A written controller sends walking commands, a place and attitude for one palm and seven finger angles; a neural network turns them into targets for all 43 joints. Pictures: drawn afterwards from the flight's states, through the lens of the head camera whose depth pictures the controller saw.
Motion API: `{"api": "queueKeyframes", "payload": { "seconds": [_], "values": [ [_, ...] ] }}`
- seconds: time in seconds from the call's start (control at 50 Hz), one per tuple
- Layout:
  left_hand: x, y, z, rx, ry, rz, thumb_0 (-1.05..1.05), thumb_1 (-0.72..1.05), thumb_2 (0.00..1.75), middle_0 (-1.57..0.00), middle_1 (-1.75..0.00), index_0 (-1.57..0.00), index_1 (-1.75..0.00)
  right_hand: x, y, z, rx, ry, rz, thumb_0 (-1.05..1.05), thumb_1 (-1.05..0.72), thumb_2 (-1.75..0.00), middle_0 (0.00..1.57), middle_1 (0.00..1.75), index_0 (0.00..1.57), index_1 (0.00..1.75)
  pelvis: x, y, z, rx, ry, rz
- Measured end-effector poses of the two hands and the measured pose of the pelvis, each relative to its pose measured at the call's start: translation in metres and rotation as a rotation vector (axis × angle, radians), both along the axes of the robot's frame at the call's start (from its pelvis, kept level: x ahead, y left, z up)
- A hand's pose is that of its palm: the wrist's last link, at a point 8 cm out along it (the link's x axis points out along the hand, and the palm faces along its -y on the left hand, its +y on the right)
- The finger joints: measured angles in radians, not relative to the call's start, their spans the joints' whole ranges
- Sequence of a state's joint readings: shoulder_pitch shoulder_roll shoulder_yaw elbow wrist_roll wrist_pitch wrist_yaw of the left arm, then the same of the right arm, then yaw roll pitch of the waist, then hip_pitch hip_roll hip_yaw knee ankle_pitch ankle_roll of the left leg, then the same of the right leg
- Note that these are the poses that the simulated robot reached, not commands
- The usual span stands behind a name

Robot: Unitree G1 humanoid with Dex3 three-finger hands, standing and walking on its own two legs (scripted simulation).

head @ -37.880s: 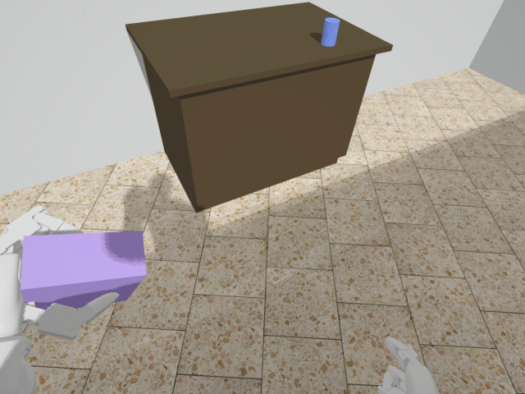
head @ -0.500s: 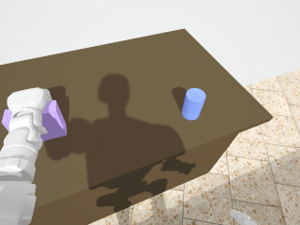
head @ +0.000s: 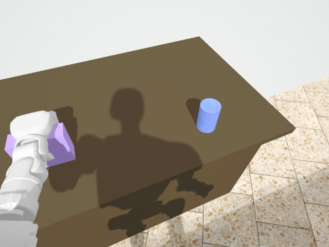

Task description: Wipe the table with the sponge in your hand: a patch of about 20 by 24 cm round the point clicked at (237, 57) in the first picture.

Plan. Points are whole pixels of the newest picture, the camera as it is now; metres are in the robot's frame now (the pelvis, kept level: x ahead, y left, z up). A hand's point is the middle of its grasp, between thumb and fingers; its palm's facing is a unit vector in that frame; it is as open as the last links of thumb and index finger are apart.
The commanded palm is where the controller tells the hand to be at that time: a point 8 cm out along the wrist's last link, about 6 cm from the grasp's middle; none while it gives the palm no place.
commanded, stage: wipe back along the first lane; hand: left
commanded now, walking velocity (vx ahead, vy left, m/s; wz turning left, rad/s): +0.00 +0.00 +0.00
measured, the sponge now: (46, 151) +0.35 +0.35 +0.01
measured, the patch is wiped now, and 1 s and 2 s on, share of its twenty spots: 0.80 0.95 0.95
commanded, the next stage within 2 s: lift the sponge slowly off the table in 1.16 s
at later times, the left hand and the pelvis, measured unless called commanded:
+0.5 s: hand (44, 155) +0.32 +0.32 +0.05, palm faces -0.06 -0.04 -1.00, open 9.5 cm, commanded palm +0.29 +0.30 +0.09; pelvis +0.00 +0.00 +0.00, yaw +1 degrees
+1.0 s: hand (44, 177) +0.26 +0.29 +0.05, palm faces -0.03 -0.05 -1.00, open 9.5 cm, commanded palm +0.23 +0.28 +0.09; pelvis +0.01 +0.00 +0.00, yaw +0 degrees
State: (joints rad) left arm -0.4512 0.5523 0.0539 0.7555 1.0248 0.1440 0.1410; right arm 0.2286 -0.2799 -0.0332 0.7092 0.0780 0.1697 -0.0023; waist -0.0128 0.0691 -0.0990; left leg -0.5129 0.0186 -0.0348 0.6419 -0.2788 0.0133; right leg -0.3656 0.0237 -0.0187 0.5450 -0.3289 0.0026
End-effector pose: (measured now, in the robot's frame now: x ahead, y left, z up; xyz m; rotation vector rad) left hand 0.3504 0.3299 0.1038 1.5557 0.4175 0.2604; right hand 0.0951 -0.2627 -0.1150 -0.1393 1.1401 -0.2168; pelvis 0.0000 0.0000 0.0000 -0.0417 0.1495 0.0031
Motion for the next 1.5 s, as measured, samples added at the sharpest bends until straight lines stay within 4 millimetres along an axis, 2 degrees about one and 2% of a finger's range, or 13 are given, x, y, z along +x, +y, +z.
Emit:
{"api": "queueKeyframes", "payload": {
  "seconds": [0.18,0.36,0.52,0.64,0.82,1.0,1.12,1.28,1.5],
  "values": [
    [-0.014,-0.008,0.0,-0.007,-0.007,0.009,-0.01,-0.45,1.05,-0.75,-1.45,-0.78,-1.44,0.029,0.005,0.007,0.013,-0.085,0.036,0.01,-0.9,-0.9,0.2,0.3,0.2,0.3,-0.001,-0.002,0.001,0.002,-0.019,0.006],
    [-0.037,-0.014,-0.002,-0.037,-0.032,0.016,-0.01,-0.45,1.05,-0.75,-1.45,-0.77,-1.45,0.061,0.014,0.016,0.029,-0.171,0.085,0.01,-0.9,-0.9,0.2,0.3,0.2,0.3,0.003,-0.003,0.002,0.006,-0.046,0.01],
    [-0.048,-0.019,-0.002,-0.034,-0.035,0.021,-0.01,-0.45,1.05,-0.75,-1.45,-0.77,-1.45,0.079,0.021,0.019,0.039,-0.205,0.121,0.01,-0.9,-0.9,0.2,0.3,0.2,0.3,0.004,-0.004,0.002,0.009,-0.058,0.018],
    [-0.055,-0.023,-0.002,-0.039,-0.04,0.013,-0.01,-0.45,1.05,-0.75,-1.45,-0.77,-1.45,0.085,0.024,0.02,0.051,-0.221,0.126,0.01,-0.9,-0.9,0.2,0.3,0.2,0.3,0.007,-0.005,0.003,0.01,-0.063,0.014],
    [-0.079,-0.029,-0.002,-0.046,-0.057,-0.001,-0.01,-0.44,1.05,-0.74,-1.46,-0.77,-1.45,0.091,0.023,0.024,0.055,-0.254,0.129,0.01,-0.9,-0.9,0.2,0.3,0.2,0.3,0.011,-0.005,0.004,0.013,-0.083,0.008],
    [-0.106,-0.043,-0.002,-0.044,-0.07,-0.026,0.0,-0.44,1.05,-0.74,-1.46,-0.76,-1.45,0.103,0.028,0.031,0.066,-0.314,0.149,0.01,-0.9,-0.9,0.2,0.3,0.2,0.3,0.006,-0.005,0.004,0.014,-0.105,0.007],
    [-0.118,-0.046,-0.002,-0.048,-0.074,-0.014,0.01,-0.44,1.05,-0.74,-1.46,-0.77,-1.45,0.109,0.035,0.036,0.075,-0.342,0.168,0.01,-0.9,-0.9,0.2,0.3,0.2,0.3,0.0,-0.007,0.005,0.017,-0.122,0.009],
    [-0.128,-0.051,-0.002,-0.052,-0.068,-0.008,0.02,-0.44,1.05,-0.75,-1.45,-0.77,-1.44,0.108,0.038,0.038,0.085,-0.36,0.179,0.01,-0.9,-0.9,0.2,0.3,0.2,0.3,-0.005,-0.01,0.005,0.019,-0.137,0.007],
    [-0.141,-0.056,0.001,-0.075,-0.063,-0.014,0.02,-0.45,1.05,-0.76,-1.44,-0.79,-1.43,0.101,0.028,0.037,0.062,-0.356,0.178,0.01,-0.9,-0.9,0.2,0.3,0.2,0.3,-0.009,-0.015,0.006,0.021,-0.161,0.009]
  ]
}}
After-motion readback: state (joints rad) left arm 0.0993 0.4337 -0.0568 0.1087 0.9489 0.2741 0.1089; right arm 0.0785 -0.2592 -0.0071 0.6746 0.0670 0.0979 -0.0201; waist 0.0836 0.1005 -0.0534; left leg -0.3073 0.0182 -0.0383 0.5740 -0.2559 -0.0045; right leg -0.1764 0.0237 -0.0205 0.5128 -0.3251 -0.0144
